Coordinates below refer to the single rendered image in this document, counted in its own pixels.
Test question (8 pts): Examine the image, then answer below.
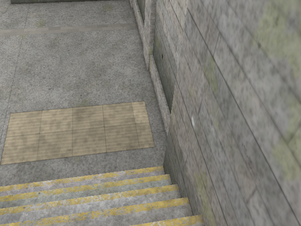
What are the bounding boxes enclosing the stairs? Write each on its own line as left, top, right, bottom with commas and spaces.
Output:
0, 166, 205, 226

